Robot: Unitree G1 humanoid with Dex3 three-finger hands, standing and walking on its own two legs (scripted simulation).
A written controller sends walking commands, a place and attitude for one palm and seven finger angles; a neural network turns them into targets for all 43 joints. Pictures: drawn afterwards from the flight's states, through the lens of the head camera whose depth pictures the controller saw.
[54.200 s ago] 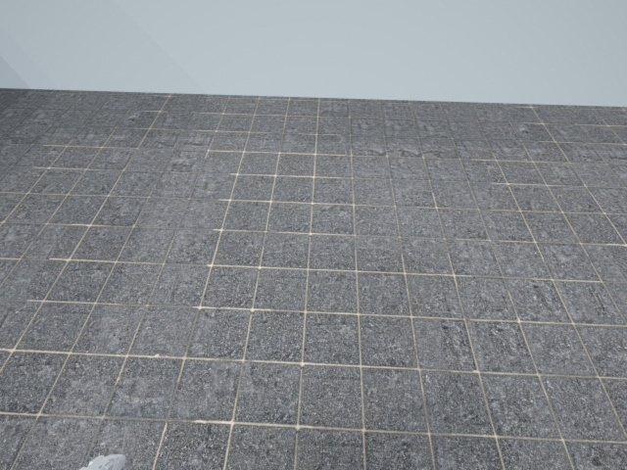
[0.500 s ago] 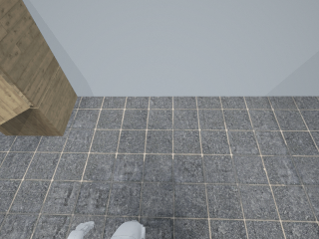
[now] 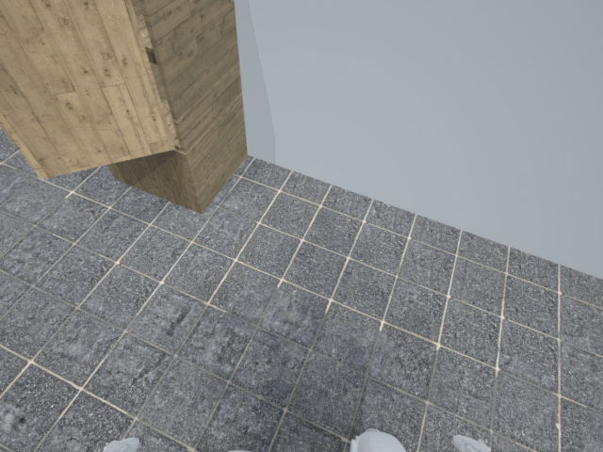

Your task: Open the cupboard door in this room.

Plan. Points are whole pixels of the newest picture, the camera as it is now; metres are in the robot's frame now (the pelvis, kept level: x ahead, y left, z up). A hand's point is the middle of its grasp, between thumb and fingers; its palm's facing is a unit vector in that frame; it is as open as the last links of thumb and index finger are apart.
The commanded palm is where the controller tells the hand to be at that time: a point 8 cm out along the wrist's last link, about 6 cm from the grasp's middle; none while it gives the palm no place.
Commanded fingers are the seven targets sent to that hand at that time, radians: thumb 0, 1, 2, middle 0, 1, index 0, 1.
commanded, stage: turn to face it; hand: left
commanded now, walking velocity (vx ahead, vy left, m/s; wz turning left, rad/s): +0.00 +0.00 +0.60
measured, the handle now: out of the picture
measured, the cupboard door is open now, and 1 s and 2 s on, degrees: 46 46 46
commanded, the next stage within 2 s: take the last steps up to it in 0.44 s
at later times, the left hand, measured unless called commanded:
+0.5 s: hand out of the picture +0.02 +0.17 -0.18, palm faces +0.31 -0.92 -0.22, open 7.3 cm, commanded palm none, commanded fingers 0.00 0.90 0.90 -0.20 -0.30 -0.20 -0.30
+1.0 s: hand out of the picture +0.05 +0.20 -0.16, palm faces +0.46 -0.86 -0.23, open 7.4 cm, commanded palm none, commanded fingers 0.00 0.90 0.90 -0.20 -0.30 -0.20 -0.30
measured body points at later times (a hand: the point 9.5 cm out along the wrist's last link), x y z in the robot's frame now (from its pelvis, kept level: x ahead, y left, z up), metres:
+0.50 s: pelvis +0.02 -0.03 -0.01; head +0.07 +0.00 +0.44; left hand +0.00 +0.22 -0.16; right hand +0.17 -0.25 -0.15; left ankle -0.01 +0.08 -0.72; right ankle +0.02 -0.16 -0.74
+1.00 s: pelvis +0.07 +0.00 -0.01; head +0.10 -0.01 +0.44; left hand +0.03 +0.25 -0.14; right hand +0.18 -0.21 -0.17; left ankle -0.01 +0.09 -0.69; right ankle +0.11 -0.11 -0.74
